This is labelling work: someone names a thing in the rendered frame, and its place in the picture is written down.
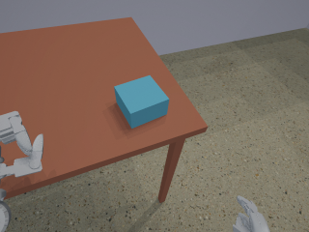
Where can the robot right hand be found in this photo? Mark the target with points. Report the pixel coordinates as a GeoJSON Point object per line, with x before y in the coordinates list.
{"type": "Point", "coordinates": [256, 222]}

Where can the robot left hand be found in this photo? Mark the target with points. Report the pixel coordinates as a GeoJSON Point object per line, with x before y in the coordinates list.
{"type": "Point", "coordinates": [11, 129]}

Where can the table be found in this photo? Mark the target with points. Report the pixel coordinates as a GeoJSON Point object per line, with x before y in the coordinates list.
{"type": "Point", "coordinates": [61, 81]}

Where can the left robot forearm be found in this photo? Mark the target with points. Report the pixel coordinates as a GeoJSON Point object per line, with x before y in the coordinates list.
{"type": "Point", "coordinates": [5, 212]}

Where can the sponge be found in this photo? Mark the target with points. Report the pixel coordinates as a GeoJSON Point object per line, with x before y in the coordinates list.
{"type": "Point", "coordinates": [141, 101]}

